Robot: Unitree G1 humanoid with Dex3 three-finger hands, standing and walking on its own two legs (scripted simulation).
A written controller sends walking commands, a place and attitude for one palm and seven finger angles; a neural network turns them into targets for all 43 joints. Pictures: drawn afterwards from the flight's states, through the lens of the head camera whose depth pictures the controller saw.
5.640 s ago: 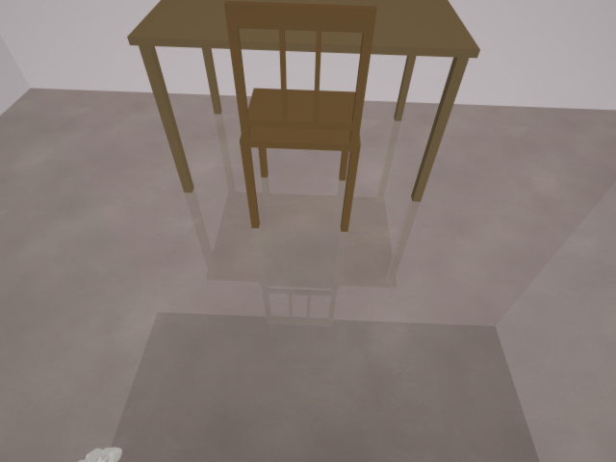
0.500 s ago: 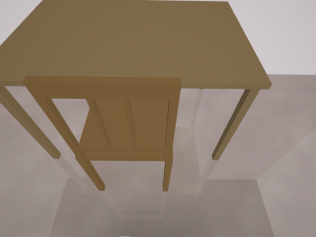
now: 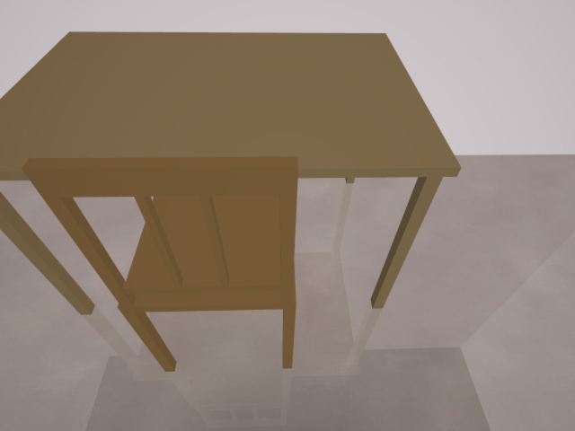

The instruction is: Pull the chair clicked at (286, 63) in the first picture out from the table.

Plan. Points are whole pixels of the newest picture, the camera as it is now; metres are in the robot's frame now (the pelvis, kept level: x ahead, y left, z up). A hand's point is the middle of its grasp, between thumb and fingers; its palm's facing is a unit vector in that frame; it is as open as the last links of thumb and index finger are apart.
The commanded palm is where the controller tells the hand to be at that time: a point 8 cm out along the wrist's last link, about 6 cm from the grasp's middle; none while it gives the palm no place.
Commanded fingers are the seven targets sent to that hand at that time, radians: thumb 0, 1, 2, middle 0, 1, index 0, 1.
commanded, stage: come to a stop and stand still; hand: left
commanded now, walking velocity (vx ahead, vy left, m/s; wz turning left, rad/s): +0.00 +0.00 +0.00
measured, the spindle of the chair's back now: (162, 244) +0.46 +0.27 -0.07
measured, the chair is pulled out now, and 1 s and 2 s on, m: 0.00 0.00 0.00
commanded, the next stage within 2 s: look again from close up in 0.78 s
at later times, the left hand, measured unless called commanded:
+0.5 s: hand out of the picture +0.01 +0.18 -0.17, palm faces +0.02 -0.98 -0.19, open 7.3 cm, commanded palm none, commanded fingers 0.00 0.90 0.90 -0.20 -0.30 -0.20 -0.30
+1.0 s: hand out of the picture +0.03 +0.19 -0.17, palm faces +0.01 -0.98 -0.20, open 7.3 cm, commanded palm none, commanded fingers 0.00 0.90 0.90 -0.20 -0.30 -0.20 -0.30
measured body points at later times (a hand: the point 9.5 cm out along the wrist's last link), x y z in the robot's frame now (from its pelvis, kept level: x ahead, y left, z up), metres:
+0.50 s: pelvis +0.03 +0.01 +0.00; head +0.04 +0.01 +0.45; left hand +0.01 +0.23 -0.16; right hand +0.05 -0.22 -0.15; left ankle +0.04 +0.14 -0.74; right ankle -0.03 -0.08 -0.74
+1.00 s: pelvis +0.04 +0.01 +0.01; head +0.04 +0.02 +0.46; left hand +0.03 +0.24 -0.15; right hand +0.04 -0.21 -0.15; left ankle +0.04 +0.14 -0.74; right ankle -0.03 -0.08 -0.74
